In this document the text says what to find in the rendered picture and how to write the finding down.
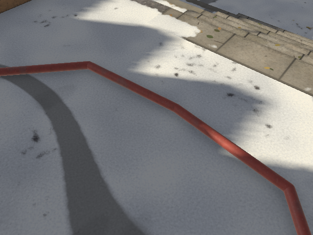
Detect stairs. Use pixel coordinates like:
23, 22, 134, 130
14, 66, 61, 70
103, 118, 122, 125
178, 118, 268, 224
184, 9, 313, 65

